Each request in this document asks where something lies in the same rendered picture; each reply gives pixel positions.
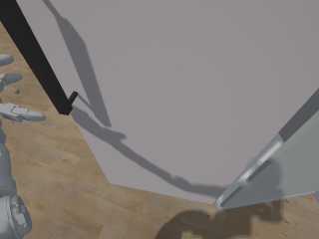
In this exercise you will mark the left robot hand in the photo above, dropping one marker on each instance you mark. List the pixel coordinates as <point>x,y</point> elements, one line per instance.
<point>11,111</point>

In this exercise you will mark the fridge door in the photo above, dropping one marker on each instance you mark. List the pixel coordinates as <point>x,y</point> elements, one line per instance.
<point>177,97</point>

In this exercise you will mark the left robot forearm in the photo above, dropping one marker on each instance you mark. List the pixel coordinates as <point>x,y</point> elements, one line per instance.
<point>7,183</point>

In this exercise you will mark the left robot upper arm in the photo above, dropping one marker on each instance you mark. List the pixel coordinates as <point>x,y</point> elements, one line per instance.
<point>15,219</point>

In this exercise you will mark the handle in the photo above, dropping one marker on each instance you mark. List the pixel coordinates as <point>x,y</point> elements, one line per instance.
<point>20,32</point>

